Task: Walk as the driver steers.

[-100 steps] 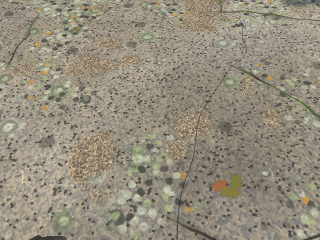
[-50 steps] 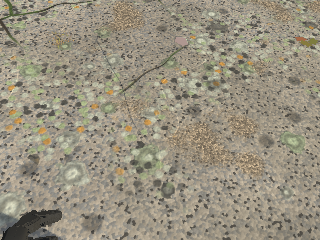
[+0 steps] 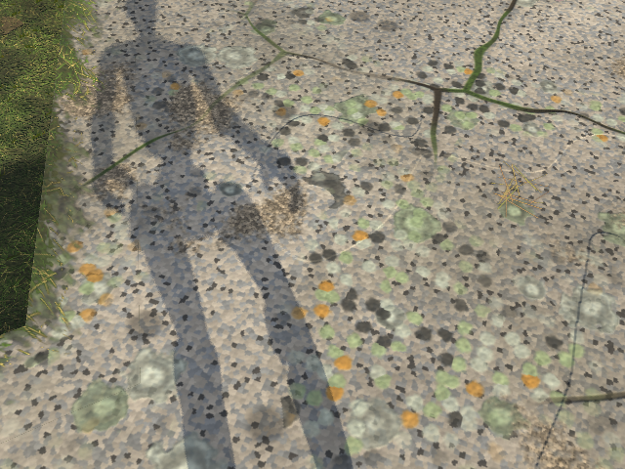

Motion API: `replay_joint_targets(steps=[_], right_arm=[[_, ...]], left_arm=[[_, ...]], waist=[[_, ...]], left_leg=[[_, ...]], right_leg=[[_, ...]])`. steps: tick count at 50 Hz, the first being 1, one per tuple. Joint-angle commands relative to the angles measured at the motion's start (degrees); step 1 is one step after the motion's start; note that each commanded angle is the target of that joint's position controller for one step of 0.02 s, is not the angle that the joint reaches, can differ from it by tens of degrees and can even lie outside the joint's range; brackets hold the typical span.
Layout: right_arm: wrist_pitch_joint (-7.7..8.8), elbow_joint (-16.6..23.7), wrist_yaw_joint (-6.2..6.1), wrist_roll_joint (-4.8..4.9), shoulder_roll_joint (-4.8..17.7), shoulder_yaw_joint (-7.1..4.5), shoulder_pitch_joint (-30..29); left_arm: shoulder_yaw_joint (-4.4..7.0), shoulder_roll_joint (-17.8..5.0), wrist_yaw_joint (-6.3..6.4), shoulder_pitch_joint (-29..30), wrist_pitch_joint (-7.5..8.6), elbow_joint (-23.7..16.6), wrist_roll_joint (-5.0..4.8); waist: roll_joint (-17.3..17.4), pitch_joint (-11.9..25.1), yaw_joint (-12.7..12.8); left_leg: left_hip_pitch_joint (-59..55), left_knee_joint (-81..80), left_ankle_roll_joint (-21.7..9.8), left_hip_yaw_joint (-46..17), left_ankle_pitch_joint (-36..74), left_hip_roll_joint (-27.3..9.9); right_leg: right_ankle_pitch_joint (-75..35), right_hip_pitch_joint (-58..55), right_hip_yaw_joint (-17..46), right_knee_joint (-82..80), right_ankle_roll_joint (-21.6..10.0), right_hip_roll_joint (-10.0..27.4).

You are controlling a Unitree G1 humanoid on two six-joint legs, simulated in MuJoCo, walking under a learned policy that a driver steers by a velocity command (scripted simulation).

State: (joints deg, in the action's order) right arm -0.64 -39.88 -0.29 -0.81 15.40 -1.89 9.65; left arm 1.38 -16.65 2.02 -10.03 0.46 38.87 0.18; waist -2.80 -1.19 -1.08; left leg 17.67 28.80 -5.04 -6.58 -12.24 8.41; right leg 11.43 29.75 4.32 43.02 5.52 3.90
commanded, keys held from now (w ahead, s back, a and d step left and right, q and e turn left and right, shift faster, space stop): shift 1.00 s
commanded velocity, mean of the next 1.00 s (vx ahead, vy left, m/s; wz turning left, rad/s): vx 0.02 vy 0.00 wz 0.04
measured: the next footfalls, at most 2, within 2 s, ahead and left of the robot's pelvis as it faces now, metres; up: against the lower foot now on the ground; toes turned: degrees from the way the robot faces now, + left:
right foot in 0.04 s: +0.10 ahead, -0.16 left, +0.00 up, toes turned +1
left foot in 1.64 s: +0.13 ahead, +0.11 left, +0.00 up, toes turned +3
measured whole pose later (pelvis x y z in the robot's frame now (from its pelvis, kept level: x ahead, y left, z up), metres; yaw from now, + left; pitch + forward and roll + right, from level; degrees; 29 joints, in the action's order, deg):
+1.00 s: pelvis +0.05 -0.06 +0.00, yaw +1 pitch -2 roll +0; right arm -1.3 -60.0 -2.4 -0.1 12.6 -2.1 10.7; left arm 1.3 -13.8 1.3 -11.7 1.0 50.9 0.5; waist -0.5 -2.4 0.2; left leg 8.1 28.0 0.4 -8.4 -18.1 2.5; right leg 14.5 12.4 -0.1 28.5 -1.3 -1.4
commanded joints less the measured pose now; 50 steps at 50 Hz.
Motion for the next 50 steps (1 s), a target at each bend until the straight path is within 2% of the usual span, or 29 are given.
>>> replay_joint_targets(steps=[1,2,3,4,5,6,8,11,15,22,34,50], right_arm=[[0.37,2.04,0.18,0.42,5.55,-0.93,-0.70],[0.56,1.30,0.21,0.64,4.16,-0.40,0.50],[1.13,0.92,0.23,-0.49,2.84,-0.03,4.42],[1.48,-0.60,0.31,-0.17,3.61,-0.53,10.05],[1.34,-0.76,0.22,-0.28,4.77,-0.57,7.72],[0.85,-0.34,0.15,-0.23,5.44,-0.83,4.68],[-0.66,-0.64,-0.05,-0.27,5.57,-1.05,1.65],[-1.07,-1.22,-0.06,0.17,4.86,-1.02,1.09],[-0.52,-2.71,-0.29,0.39,4.23,-1.11,1.40],[-0.62,-5.32,-0.96,0.50,3.95,-1.27,1.97],[-0.52,-10.82,-1.94,0.61,4.14,-1.43,1.71],[-0.19,-19.28,-2.33,0.74,3.40,-1.19,1.83]], left_arm=[[1.40,-4.36,-0.59,0.78,1.58,-4.26,0.24],[1.35,-4.40,-0.80,-0.42,2.02,-3.97,0.90],[1.94,-8.05,-0.57,-0.75,2.26,-4.44,1.88],[2.35,-9.30,-0.43,1.02,1.84,-4.23,2.07],[1.67,-5.48,-0.53,0.83,1.57,-3.61,1.69],[1.17,-3.90,-0.82,1.70,1.52,-3.54,1.22],[1.46,-4.77,-1.20,2.36,1.58,-3.98,0.68],[1.49,-4.30,-1.14,0.63,1.86,-3.39,0.80],[1.46,-3.54,-0.83,0.26,1.47,-3.29,0.49],[1.55,-3.10,-1.06,1.32,1.00,-2.54,0.45],[1.59,-2.87,-0.99,0.72,1.11,1.88,0.43],[1.10,-3.20,-0.55,-1.38,1.24,10.08,0.24]], waist=[[9.88,6.77,0.95],[8.63,6.38,1.94],[2.95,7.81,-0.39],[-6.28,8.60,-4.02],[-7.71,8.95,-2.23],[-6.24,7.49,-1.45],[-2.94,4.47,0.30],[-1.28,4.09,1.16],[0.96,5.09,1.69],[2.98,3.80,1.48],[2.99,1.79,1.22],[2.85,0.05,1.16]], left_leg=[[-2.68,-1.90,-7.46,-11.23,18.85,-15.31],[-1.27,-0.68,-4.64,-11.00,15.45,-13.44],[1.12,3.20,-0.98,-8.92,6.95,-9.43],[4.30,4.97,2.03,-3.10,-7.02,-4.88],[1.32,4.37,3.92,-1.30,-8.02,-6.10],[-0.54,2.42,4.41,-1.14,-5.26,-6.67],[-0.23,0.18,3.52,-2.17,-0.22,-6.55],[-1.00,-0.70,2.29,-3.58,3.79,-7.43],[-1.41,-0.52,2.62,-4.00,7.62,-7.84],[-3.30,-1.27,3.26,-4.37,8.96,-8.29],[-5.42,-3.04,3.74,-4.29,8.13,-8.64],[-5.74,-5.34,4.25,-2.81,5.85,-8.12]], right_leg=[[-1.97,-11.46,-1.82,-11.63,-2.32,-1.58],[-11.71,-16.82,-0.92,-19.17,-3.79,-0.63],[-28.12,-22.77,4.97,-18.13,-6.22,5.97],[-31.29,-24.96,8.78,-16.42,-11.70,10.44],[-23.95,-21.64,10.54,-18.12,-14.17,11.02],[-17.30,-19.39,8.49,-18.37,-12.68,8.26],[-8.39,-17.95,3.35,-17.09,-8.76,3.28],[-8.63,-18.86,0.95,-15.45,-7.07,1.23],[-13.39,-21.57,0.37,-13.73,-7.57,0.72],[-12.06,-21.22,-0.16,-14.27,-7.62,-0.26],[-8.16,-20.49,-0.92,-16.68,-7.19,-1.38],[-3.89,-20.34,-1.03,-19.40,-7.41,-1.86]])
Velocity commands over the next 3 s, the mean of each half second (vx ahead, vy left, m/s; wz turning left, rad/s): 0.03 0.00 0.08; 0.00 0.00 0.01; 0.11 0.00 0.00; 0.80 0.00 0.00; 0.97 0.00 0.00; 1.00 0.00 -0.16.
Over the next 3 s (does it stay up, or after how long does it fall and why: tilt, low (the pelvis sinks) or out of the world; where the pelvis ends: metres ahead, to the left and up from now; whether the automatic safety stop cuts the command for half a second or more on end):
stays up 1.19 0.02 0.00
